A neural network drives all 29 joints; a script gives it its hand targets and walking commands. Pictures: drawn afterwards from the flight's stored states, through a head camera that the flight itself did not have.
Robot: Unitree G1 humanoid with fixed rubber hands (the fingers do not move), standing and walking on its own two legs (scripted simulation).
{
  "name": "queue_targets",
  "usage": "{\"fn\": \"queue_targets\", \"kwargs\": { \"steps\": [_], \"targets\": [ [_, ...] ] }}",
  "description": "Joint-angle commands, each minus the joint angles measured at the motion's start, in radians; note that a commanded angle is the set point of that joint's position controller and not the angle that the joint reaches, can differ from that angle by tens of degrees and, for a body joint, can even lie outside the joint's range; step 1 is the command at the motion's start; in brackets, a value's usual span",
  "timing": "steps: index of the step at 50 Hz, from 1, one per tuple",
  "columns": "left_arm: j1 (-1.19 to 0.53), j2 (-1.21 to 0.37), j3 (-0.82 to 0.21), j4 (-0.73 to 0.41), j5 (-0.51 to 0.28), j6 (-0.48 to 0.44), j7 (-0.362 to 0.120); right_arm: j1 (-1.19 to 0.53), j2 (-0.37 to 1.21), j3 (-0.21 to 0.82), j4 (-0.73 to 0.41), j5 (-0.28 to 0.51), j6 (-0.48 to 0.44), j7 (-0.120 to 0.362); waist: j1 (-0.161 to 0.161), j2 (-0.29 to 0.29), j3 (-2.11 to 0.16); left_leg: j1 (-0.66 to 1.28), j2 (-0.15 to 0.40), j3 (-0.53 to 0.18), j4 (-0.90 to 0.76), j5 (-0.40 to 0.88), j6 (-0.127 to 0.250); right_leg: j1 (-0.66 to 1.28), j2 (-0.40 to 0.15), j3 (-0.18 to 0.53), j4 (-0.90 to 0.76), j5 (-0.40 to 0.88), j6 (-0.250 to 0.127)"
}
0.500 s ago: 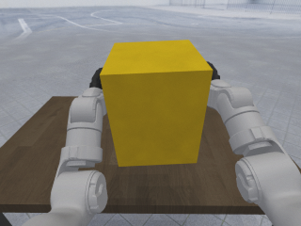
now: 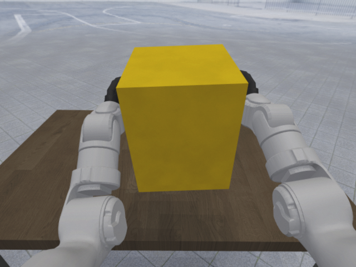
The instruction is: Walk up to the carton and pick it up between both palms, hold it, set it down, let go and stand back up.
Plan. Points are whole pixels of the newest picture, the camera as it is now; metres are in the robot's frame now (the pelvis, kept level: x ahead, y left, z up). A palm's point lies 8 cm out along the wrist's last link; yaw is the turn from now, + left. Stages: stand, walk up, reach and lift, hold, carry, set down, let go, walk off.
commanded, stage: set down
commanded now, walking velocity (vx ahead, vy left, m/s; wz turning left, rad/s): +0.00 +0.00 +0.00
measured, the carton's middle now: (181, 117) +0.38 +0.00 +0.24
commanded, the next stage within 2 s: none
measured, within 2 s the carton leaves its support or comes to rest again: neither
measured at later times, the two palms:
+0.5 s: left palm (117, 130) +0.41 +0.16 +0.20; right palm (238, 131) +0.39 -0.13 +0.20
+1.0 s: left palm (123, 131) +0.43 +0.15 +0.18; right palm (239, 140) +0.38 -0.14 +0.18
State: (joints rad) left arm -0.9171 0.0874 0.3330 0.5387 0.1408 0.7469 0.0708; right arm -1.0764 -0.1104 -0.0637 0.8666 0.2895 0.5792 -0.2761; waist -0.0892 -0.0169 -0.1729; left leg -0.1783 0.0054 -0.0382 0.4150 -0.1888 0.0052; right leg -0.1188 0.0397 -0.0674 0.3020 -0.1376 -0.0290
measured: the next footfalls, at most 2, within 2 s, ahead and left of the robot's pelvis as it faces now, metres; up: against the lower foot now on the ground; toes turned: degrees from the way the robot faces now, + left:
none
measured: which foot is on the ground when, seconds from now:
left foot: down 0.00-1.00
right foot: down 0.00-1.00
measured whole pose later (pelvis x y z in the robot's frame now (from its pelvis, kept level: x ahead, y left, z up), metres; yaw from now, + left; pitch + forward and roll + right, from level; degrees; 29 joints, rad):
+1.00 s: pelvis +0.02 +0.03 +0.00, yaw -1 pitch -5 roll -2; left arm -0.74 0.07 0.25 0.60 0.16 0.44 0.05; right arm -0.76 -0.01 -0.11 0.76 0.16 0.28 -0.24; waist -0.13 -0.04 -0.06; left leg -0.09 -0.02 -0.01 0.41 -0.23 0.04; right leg -0.02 0.02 -0.04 0.26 -0.15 0.01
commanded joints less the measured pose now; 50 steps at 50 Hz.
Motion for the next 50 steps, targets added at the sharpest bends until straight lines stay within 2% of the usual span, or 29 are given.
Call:
{"fn": "queue_targets", "kwargs": {
  "steps": [1, 3, 4, 5, 6, 8, 9, 10, 13, 14, 16, 20, 21, 23, 24, 25, 28, 29, 30, 33, 36, 37, 39, 42, 44, 45, 47, 48, 50],
  "targets": [
    [-0.969, -0.635, -0.338, -0.114, -0.122, -0.155, -0.164, -0.900, 0.696, 0.171, -0.335, 0.072, -0.179, 0.156, -0.003, 0.105, -0.332, 0.119, -0.038, 0.005, -0.089, 0.107, -0.027, 0.110, 0.019, 0.042, -0.045, 0.071, 0.042],
    [-0.945, -0.616, -0.290, -0.073, -0.094, -0.183, -0.175, -0.900, 0.703, 0.141, -0.270, 0.027, -0.218, 0.166, 0.018, 0.072, -0.288, 0.110, -0.037, 0.016, -0.102, 0.074, -0.018, 0.120, 0.012, 0.042, -0.048, 0.036, 0.044],
    [-0.941, -0.617, -0.291, -0.081, -0.081, -0.196, -0.177, -0.863, 0.706, 0.142, -0.252, 0.008, -0.230, 0.168, 0.013, 0.075, -0.304, 0.119, -0.036, 0.021, -0.104, 0.077, -0.019, 0.147, 0.016, 0.037, -0.046, 0.044, 0.043],
    [-0.921, -0.628, -0.317, -0.059, -0.086, -0.204, -0.179, -0.871, 0.697, 0.137, -0.273, -0.006, -0.253, 0.165, -0.004, 0.079, -0.316, 0.124, -0.036, 0.023, -0.107, 0.086, -0.025, 0.159, 0.014, 0.037, -0.052, 0.055, 0.043],
    [-0.948, -0.647, -0.373, -0.147, -0.110, -0.221, -0.168, -0.869, 0.714, 0.162, -0.342, 0.007, -0.279, 0.165, -0.019, 0.109, -0.413, 0.181, -0.039, 0.022, -0.085, 0.195, -0.035, 0.194, 0.019, 0.025, -0.026, 0.161, 0.045],
    [-0.901, -0.699, -0.452, -0.191, -0.141, -0.239, -0.161, -0.884, 0.724, 0.202, -0.433, 0.021, -0.320, 0.157, -0.037, 0.119, -0.467, 0.249, -0.039, 0.011, -0.036, 0.336, -0.054, 0.209, 0.026, 0.023, -0.018, 0.287, 0.040],
    [-0.894, -0.705, -0.461, -0.198, -0.136, -0.246, -0.159, -0.880, 0.730, 0.220, -0.437, 0.022, -0.323, 0.153, -0.029, 0.116, -0.456, 0.260, -0.041, 0.005, -0.028, 0.375, -0.060, 0.205, 0.031, 0.020, -0.018, 0.309, 0.042],
    [-0.887, -0.692, -0.456, -0.187, -0.130, -0.248, -0.161, -0.836, 0.712, 0.217, -0.384, 0.019, -0.321, 0.152, -0.031, 0.125, -0.402, 0.251, -0.040, 0.005, -0.042, 0.340, -0.057, 0.191, 0.026, 0.019, -0.028, 0.279, 0.040],
    [-0.850, -0.694, -0.479, -0.248, -0.130, -0.252, -0.161, -0.845, 0.744, 0.285, -0.492, 0.036, -0.344, 0.149, -0.006, 0.104, -0.428, 0.247, -0.045, 0.015, -0.035, 0.355, -0.048, 0.226, 0.023, 0.024, -0.016, 0.304, 0.052],
    [-0.832, -0.697, -0.493, -0.236, -0.137, -0.252, -0.162, -0.828, 0.750, 0.301, -0.541, 0.029, -0.347, 0.144, -0.012, 0.084, -0.431, 0.231, -0.047, 0.012, -0.030, 0.344, -0.044, 0.270, 0.017, 0.032, -0.013, 0.339, 0.055],
    [-0.850, -0.726, -0.549, -0.316, -0.150, -0.258, -0.160, -0.835, 0.764, 0.344, -0.580, 0.052, -0.358, 0.146, -0.017, 0.119, -0.446, 0.242, -0.051, 0.006, -0.023, 0.380, -0.051, 0.268, 0.016, 0.030, -0.004, 0.385, 0.053],
    [-0.799, -0.763, -0.633, -0.374, -0.190, -0.265, -0.158, -0.809, 0.783, 0.395, -0.728, 0.052, -0.367, 0.132, -0.040, 0.104, -0.508, 0.253, -0.050, -0.005, 0.001, 0.446, -0.060, 0.286, 0.014, 0.028, 0.020, 0.496, 0.057],
    [-0.781, -0.740, -0.606, -0.344, -0.173, -0.263, -0.162, -0.789, 0.771, 0.395, -0.691, 0.045, -0.351, 0.132, -0.026, 0.102, -0.443, 0.234, -0.052, -0.007, -0.008, 0.423, -0.059, 0.278, 0.011, 0.039, 0.010, 0.470, 0.057],
    [-0.769, -0.742, -0.606, -0.338, -0.173, -0.263, -0.171, -0.779, 0.768, 0.386, -0.700, 0.035, -0.355, 0.130, -0.039, 0.095, -0.410, 0.214, -0.051, -0.011, -0.027, 0.329, -0.048, 0.266, 0.000, 0.041, 0.008, 0.419, 0.064],
    [-0.777, -0.739, -0.603, -0.336, -0.169, -0.269, -0.176, -0.734, 0.762, 0.362, -0.638, 0.024, -0.345, 0.129, -0.057, 0.107, -0.387, 0.212, -0.048, -0.004, -0.032, 0.326, -0.052, 0.241, 0.005, 0.038, 0.001, 0.383, 0.058],
    [-0.774, -0.738, -0.597, -0.328, -0.163, -0.268, -0.177, -0.733, 0.762, 0.364, -0.635, 0.022, -0.349, 0.131, -0.047, 0.120, -0.387, 0.214, -0.045, 0.001, -0.035, 0.326, -0.053, 0.241, 0.009, 0.036, -0.007, 0.354, 0.052],
    [-0.762, -0.722, -0.570, -0.321, -0.144, -0.278, -0.184, -0.681, 0.752, 0.360, -0.595, 0.005, -0.351, 0.136, -0.045, 0.133, -0.397, 0.220, -0.050, -0.010, -0.032, 0.343, -0.054, 0.266, 0.001, 0.041, 0.003, 0.397, 0.055],
    [-0.713, -0.728, -0.569, -0.293, -0.146, -0.276, -0.191, -0.670, 0.758, 0.366, -0.616, -0.002, -0.348, 0.130, -0.052, 0.096, -0.366, 0.202, -0.049, -0.003, -0.036, 0.339, -0.055, 0.289, 0.002, 0.039, -0.001, 0.430, 0.060],
    [-0.704, -0.720, -0.552, -0.268, -0.133, -0.278, -0.194, -0.674, 0.747, 0.354, -0.594, -0.014, -0.350, 0.132, -0.045, 0.106, -0.345, 0.197, -0.048, -0.006, -0.042, 0.324, -0.053, 0.282, 0.002, 0.037, -0.004, 0.427, 0.060],
    [-0.708, -0.758, -0.588, -0.290, -0.147, -0.288, -0.189, -0.679, 0.756, 0.364, -0.632, 0.001, -0.368, 0.139, -0.067, 0.122, -0.397, 0.246, -0.040, -0.013, -0.032, 0.391, -0.067, 0.254, 0.019, 0.024, -0.002, 0.419, 0.050],
    [-0.690, -0.717, -0.505, -0.191, -0.104, -0.292, -0.199, -0.648, 0.756, 0.320, -0.535, -0.035, -0.352, 0.146, -0.050, 0.102, -0.280, 0.189, -0.044, -0.002, -0.056, 0.289, -0.052, 0.257, 0.013, 0.032, -0.017, 0.349, 0.053],
    [-0.654, -0.722, -0.496, -0.188, -0.095, -0.284, -0.203, -0.628, 0.732, 0.339, -0.518, -0.024, -0.354, 0.149, -0.037, 0.112, -0.274, 0.216, -0.042, 0.000, -0.059, 0.321, -0.053, 0.247, 0.018, 0.028, -0.022, 0.349, 0.050],
    [-0.694, -0.716, -0.468, -0.162, -0.088, -0.300, -0.212, -0.670, 0.732, 0.305, -0.523, -0.044, -0.373, 0.153, -0.042, 0.074, -0.282, 0.218, -0.038, 0.003, -0.063, 0.272, -0.039, 0.235, 0.020, 0.024, -0.030, 0.295, 0.053],
    [-0.733, -0.756, -0.517, -0.214, -0.115, -0.334, -0.198, -0.690, 0.760, 0.336, -0.590, -0.034, -0.404, 0.161, -0.042, 0.082, -0.394, 0.274, -0.028, -0.001, -0.042, 0.340, -0.054, 0.231, 0.030, 0.015, -0.021, 0.328, 0.047],
    [-0.754, -0.775, -0.549, -0.211, -0.135, -0.352, -0.190, -0.669, 0.749, 0.315, -0.558, -0.048, -0.414, 0.163, -0.071, 0.103, -0.423, 0.297, -0.023, -0.015, -0.032, 0.395, -0.069, 0.203, 0.035, 0.002, -0.020, 0.336, 0.038],
    [-0.729, -0.772, -0.544, -0.205, -0.128, -0.352, -0.188, -0.672, 0.760, 0.330, -0.559, -0.049, -0.411, 0.164, -0.050, 0.104, -0.393, 0.293, -0.022, -0.008, -0.022, 0.413, -0.070, 0.205, 0.033, 0.010, -0.016, 0.346, 0.034],
    [-0.717, -0.775, -0.515, -0.113, -0.120, -0.358, -0.189, -0.712, 0.739, 0.286, -0.544, -0.072, -0.422, 0.166, -0.059, 0.110, -0.347, 0.254, -0.020, -0.010, -0.048, 0.320, -0.062, 0.167, 0.030, 0.006, -0.034, 0.264, 0.031],
    [-0.720, -0.760, -0.497, -0.108, -0.109, -0.367, -0.188, -0.703, 0.746, 0.286, -0.511, -0.072, -0.423, 0.175, -0.044, 0.098, -0.325, 0.254, -0.021, -0.004, -0.049, 0.293, -0.055, 0.171, 0.026, 0.016, -0.033, 0.247, 0.035],
    [-0.720, -0.782, -0.516, -0.116, -0.121, -0.384, -0.188, -0.705, 0.756, 0.281, -0.522, -0.088, -0.437, 0.176, -0.058, 0.101, -0.364, 0.257, -0.018, -0.005, -0.048, 0.306, -0.058, 0.165, 0.031, 0.010, -0.034, 0.252, 0.033]
  ]
}}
